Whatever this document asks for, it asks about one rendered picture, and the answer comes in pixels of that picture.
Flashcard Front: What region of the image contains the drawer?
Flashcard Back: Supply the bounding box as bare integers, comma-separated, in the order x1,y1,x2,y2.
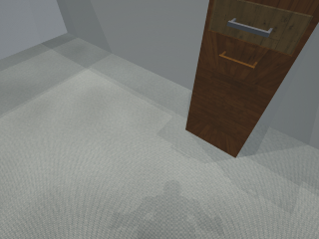
208,0,313,55

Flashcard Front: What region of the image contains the handle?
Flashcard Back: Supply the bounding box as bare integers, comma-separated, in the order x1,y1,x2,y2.
217,54,255,72
226,18,273,38

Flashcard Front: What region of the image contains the cabinet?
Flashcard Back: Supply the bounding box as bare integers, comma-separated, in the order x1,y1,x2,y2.
185,0,319,158

